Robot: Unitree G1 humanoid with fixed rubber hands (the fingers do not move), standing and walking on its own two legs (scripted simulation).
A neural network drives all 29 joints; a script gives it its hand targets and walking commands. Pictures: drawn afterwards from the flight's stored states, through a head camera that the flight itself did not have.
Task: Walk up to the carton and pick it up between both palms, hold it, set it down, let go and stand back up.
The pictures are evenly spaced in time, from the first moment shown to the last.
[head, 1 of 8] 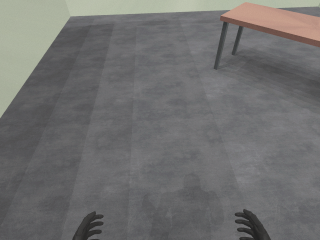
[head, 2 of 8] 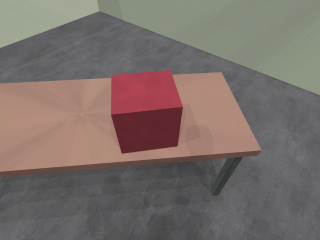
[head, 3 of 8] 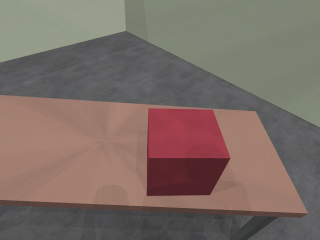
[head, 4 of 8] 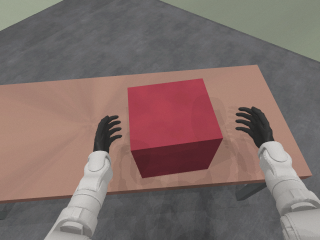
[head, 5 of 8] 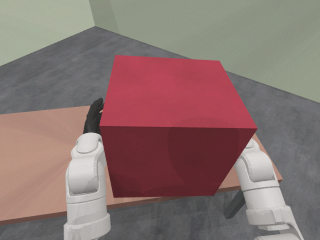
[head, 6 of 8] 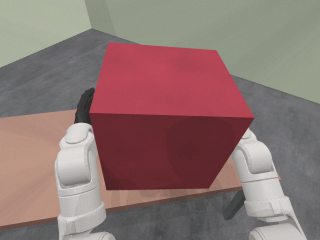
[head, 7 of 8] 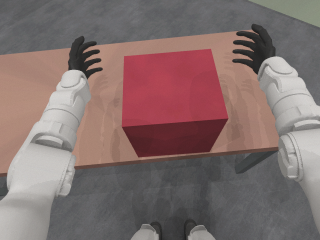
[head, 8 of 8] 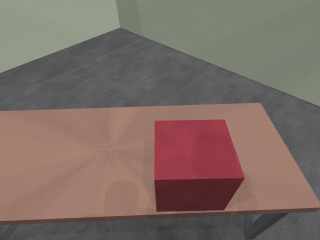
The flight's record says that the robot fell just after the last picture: no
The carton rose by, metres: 0.29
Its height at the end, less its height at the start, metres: +0.00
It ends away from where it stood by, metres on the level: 0.04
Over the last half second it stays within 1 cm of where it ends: yes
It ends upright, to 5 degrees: yes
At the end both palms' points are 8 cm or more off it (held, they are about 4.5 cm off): yes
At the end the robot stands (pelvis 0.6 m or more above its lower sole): yes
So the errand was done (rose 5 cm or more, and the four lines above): yes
